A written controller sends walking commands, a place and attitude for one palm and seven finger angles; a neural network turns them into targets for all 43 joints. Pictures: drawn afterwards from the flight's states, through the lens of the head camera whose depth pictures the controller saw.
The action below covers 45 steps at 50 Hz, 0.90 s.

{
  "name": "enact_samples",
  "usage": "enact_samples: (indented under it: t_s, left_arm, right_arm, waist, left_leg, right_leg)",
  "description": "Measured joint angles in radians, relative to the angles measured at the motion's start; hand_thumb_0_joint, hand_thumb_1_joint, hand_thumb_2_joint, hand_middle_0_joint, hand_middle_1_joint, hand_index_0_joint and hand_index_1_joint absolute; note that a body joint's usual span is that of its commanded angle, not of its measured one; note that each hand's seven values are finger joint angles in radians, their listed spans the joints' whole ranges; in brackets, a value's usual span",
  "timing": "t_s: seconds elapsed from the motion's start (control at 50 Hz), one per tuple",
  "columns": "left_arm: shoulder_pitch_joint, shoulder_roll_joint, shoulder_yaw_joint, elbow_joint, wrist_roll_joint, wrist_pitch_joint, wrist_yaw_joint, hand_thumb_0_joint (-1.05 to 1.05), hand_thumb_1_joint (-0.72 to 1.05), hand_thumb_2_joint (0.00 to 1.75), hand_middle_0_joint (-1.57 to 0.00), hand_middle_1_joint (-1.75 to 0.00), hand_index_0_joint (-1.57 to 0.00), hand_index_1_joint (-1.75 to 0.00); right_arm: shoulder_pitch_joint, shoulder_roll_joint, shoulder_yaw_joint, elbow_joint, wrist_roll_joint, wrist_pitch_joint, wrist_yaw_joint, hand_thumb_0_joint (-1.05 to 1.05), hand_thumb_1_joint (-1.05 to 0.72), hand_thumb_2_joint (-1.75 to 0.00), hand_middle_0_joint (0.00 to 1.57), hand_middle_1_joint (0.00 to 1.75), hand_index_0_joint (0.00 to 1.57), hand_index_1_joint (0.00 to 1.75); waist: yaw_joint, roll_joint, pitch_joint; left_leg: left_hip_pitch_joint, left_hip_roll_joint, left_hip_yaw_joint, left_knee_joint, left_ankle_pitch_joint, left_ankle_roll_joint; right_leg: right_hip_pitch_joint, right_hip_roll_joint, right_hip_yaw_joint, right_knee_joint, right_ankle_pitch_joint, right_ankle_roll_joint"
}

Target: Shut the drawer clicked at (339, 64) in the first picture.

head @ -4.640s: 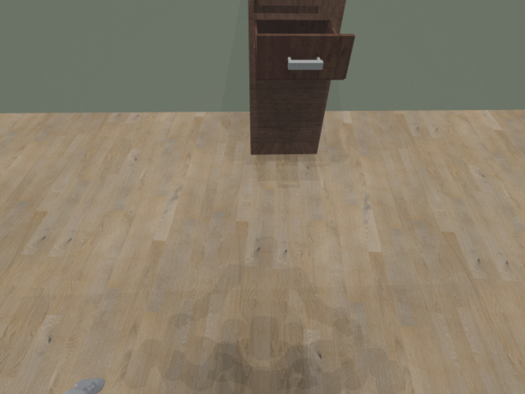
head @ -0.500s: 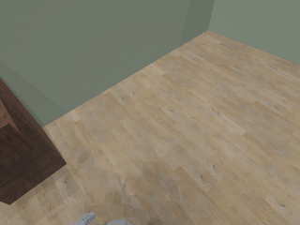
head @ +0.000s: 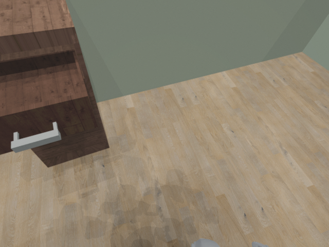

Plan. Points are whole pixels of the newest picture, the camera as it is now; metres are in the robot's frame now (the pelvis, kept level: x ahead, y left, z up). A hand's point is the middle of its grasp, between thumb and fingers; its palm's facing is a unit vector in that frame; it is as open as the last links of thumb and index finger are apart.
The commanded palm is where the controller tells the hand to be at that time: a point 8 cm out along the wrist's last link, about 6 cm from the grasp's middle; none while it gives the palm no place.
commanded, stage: turn to face it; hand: left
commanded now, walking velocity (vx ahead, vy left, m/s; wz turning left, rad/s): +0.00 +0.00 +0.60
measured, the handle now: (36, 135) +0.40 +0.42 -0.06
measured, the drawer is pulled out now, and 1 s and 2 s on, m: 0.29 0.29 0.29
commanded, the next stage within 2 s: take the last steps up to it in 0.56 s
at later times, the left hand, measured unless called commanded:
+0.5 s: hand out of the picture +0.00 +0.15 -0.15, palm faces +0.31 -0.91 -0.26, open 7.4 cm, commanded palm none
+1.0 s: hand out of the picture -0.05 +0.19 -0.16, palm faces +0.42 -0.88 -0.21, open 7.4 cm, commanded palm none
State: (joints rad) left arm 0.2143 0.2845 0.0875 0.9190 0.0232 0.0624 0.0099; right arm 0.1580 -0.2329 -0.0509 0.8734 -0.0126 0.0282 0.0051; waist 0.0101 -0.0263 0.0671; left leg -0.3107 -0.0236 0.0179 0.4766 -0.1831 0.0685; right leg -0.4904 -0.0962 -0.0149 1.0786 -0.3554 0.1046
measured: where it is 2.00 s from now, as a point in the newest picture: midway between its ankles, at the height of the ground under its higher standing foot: (143, 239)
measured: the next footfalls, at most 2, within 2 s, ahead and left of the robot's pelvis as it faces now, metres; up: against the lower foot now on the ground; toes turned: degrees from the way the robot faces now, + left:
right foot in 0.24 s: +0.04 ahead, -0.16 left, +0.00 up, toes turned +9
left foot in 0.64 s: -0.04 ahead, +0.09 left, +0.00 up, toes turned +25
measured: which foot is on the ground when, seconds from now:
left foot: down 0.00-0.24, up 0.26-0.62, down 0.64-1.00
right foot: up 0.00-0.22, down 0.24-0.66, up 0.68-1.00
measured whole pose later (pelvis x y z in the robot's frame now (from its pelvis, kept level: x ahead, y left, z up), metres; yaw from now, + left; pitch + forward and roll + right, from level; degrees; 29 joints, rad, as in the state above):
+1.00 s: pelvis +0.00 -0.01 +0.00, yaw +24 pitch -2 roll +1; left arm 0.26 0.22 0.04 1.03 0.03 0.03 -0.01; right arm 0.28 -0.17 -0.04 1.01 -0.02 -0.02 -0.02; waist 0.00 -0.02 0.01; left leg -0.09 -0.03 0.04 0.36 -0.24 0.04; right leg -0.40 -0.09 -0.06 0.83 -0.36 0.05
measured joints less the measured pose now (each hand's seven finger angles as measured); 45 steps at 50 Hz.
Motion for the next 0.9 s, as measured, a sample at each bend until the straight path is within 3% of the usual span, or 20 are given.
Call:
enact_samples:
  t_s: [0.16, 0.24, 0.28, 0.32, 0.38, 0.42, 0.5, 0.58, 0.64, 0.7, 0.74, 0.78, 0.9]
  left_arm:
    - [-0.042, -0.043, -0.017, -0.031, -0.011, -0.005, 0.008, 0.01, 0.91, 0.9, -0.2, -0.3, -0.2, -0.3]
    - [-0.043, -0.068, -0.033, -0.065, -0.015, -0.028, 0.011, 0.01, 0.91, 0.9, -0.2, -0.3, -0.2, -0.3]
    - [-0.04, -0.088, -0.042, -0.068, -0.006, -0.038, 0.015, 0.01, 0.91, 0.9, -0.2, -0.3, -0.2, -0.3]
    - [-0.027, -0.103, -0.052, -0.069, -0.005, -0.037, 0.015, 0.01, 0.91, 0.9, -0.2, -0.3, -0.2, -0.3]
    - [-0.008, -0.114, -0.058, -0.059, -0.004, -0.042, 0.016, 0.01, 0.9, 0.9, -0.21, -0.3, -0.2, -0.3]
    - [0.0, -0.117, -0.059, -0.05, -0.001, -0.047, 0.017, 0.01, 0.9, 0.9, -0.21, -0.3, -0.2, -0.3]
    - [0.017, -0.116, -0.062, -0.031, 0.006, -0.055, 0.014, 0.01, 0.9, 0.9, -0.21, -0.3, -0.2, -0.3]
    - [0.041, -0.099, -0.057, -0.007, 0.011, -0.053, 0.01, 0.01, 0.9, 0.9, -0.21, -0.3, -0.2, -0.3]
    - [0.066, -0.075, -0.047, 0.017, 0.005, -0.044, 0.011, 0.01, 0.9, 0.9, -0.21, -0.3, -0.2, -0.3]
    - [0.07, -0.037, -0.034, 0.048, -0.003, -0.016, 0.017, 0.01, 0.9, 0.9, -0.21, -0.3, -0.2, -0.3]
    - [0.067, -0.024, -0.029, 0.076, -0.004, -0.001, 0.018, 0.01, 0.91, 0.9, -0.2, -0.3, -0.2, -0.3]
    - [0.064, -0.018, -0.028, 0.093, -0.002, -0.001, 0.009, 0.01, 0.91, 0.9, -0.2, -0.3, -0.2, -0.3]
    - [0.063, -0.032, -0.04, 0.105, 0.006, -0.025, -0.015, 0.01, 0.91, 0.9, -0.2, -0.3, -0.2, -0.3]
  right_arm:
    - [0.037, 0.023, -0.006, 0.027, -0.005, 0.02, 0.005, 0.0, -0.9, -0.9, 0.21, 0.3, 0.2, 0.3]
    - [0.057, 0.015, -0.021, 0.036, -0.001, 0.036, 0.008, 0.01, -0.9, -0.9, 0.21, 0.3, 0.2, 0.3]
    - [0.059, 0.003, -0.035, 0.045, 0.002, 0.044, 0.007, 0.01, -0.9, -0.9, 0.21, 0.3, 0.2, 0.3]
    - [0.063, -0.008, -0.044, 0.053, -0.004, 0.054, 0.009, 0.01, -0.9, -0.9, 0.21, 0.3, 0.2, 0.3]
    - [0.064, -0.02, -0.048, 0.061, -0.006, 0.056, 0.017, 0.01, -0.91, -0.9, 0.2, 0.3, 0.2, 0.29]
    - [0.062, -0.023, -0.047, 0.065, -0.006, 0.056, 0.018, 0.01, -0.91, -0.9, 0.2, 0.3, 0.19, 0.29]
    - [0.041, -0.026, -0.038, 0.076, -0.003, 0.061, 0.015, 0.01, -0.91, -0.9, 0.2, 0.3, 0.19, 0.29]
    - [-0.003, -0.024, -0.024, 0.077, 0.004, 0.055, 0.01, 0.01, -0.91, -0.9, 0.2, 0.3, 0.19, 0.29]
    - [-0.029, -0.021, -0.01, 0.061, 0.005, 0.033, 0.009, 0.01, -0.91, -0.9, 0.2, 0.3, 0.19, 0.29]
    - [-0.056, 0.005, 0.004, 0.052, 0.002, 0.007, 0.004, 0.01, -0.91, -0.9, 0.2, 0.3, 0.19, 0.29]
    - [-0.055, 0.02, 0.016, 0.05, -0.002, -0.006, -0.006, 0.01, -0.91, -0.9, 0.2, 0.3, 0.19, 0.29]
    - [-0.042, 0.034, 0.024, 0.054, -0.004, -0.015, -0.013, 0.0, -0.91, -0.9, 0.2, 0.3, 0.19, 0.29]
    - [0.042, 0.069, 0.03, 0.092, -0.001, -0.041, -0.017, 0.0, -0.91, -0.9, 0.2, 0.3, 0.2, 0.3]
  waist:
    - [-0.033, 0.044, -0.002]
    - [-0.039, 0.06, -0.015]
    - [-0.036, 0.082, -0.013]
    - [-0.037, 0.088, -0.014]
    - [-0.042, 0.082, -0.011]
    - [-0.041, 0.07, -0.007]
    - [-0.025, 0.042, 0.002]
    - [0.004, 0.018, 0.014]
    - [0.015, 0.006, 0.014]
    - [0.031, -0.033, 0.028]
    - [0.033, -0.031, 0.023]
    - [0.031, -0.023, 0.012]
    - [0.02, -0.004, -0.035]
  left_leg:
    - [-0.03, -0.038, -0.097, 0.004, 0.025, -0.02]
    - [-0.075, -0.069, -0.143, 0.057, 0.016, -0.047]
    - [-0.131, -0.071, -0.139, 0.203, -0.137, -0.074]
    - [-0.189, -0.066, -0.107, 0.41, -0.224, -0.091]
    - [-0.232, -0.026, -0.061, 0.626, -0.196, -0.117]
    - [-0.224, 0.003, -0.044, 0.66, -0.191, -0.132]
    - [-0.152, 0.041, -0.019, 0.544, -0.238, -0.144]
    - [-0.052, 0.046, 0.009, 0.342, -0.262, -0.132]
    - [0.052, 0.042, 0.038, 0.114, -0.128, -0.112]
    - [0.059, 0.024, 0.053, 0.119, -0.146, -0.052]
    - [0.077, 0.029, 0.048, 0.103, -0.147, -0.036]
    - [0.105, 0.03, 0.039, 0.058, -0.125, -0.034]
    - [0.181, 0.015, 0.021, -0.076, -0.064, -0.028]
  right_leg:
    - [0.102, 0.054, 0.019, -0.247, -0.067, -0.017]
    - [0.218, 0.076, 0.012, -0.508, 0.006, -0.046]
    - [0.227, 0.077, -0.012, -0.52, 0.031, -0.088]
    - [0.245, 0.062, -0.04, -0.525, 0.036, -0.106]
    - [0.284, 0.041, -0.075, -0.563, 0.049, -0.11]
    - [0.299, 0.025, -0.095, -0.575, 0.052, -0.108]
    - [0.307, -0.009, -0.127, -0.573, 0.045, -0.1]
    - [0.294, -0.035, -0.149, -0.543, 0.031, -0.081]
    - [0.269, -0.048, -0.167, -0.483, 0.001, -0.057]
    - [0.182, -0.051, -0.093, -0.278, -0.137, -0.045]
    - [0.132, -0.021, -0.053, -0.139, -0.173, -0.042]
    - [0.096, -0.005, -0.041, -0.054, -0.133, -0.044]
    - [0.071, 0.005, -0.041, -0.089, -0.023, -0.046]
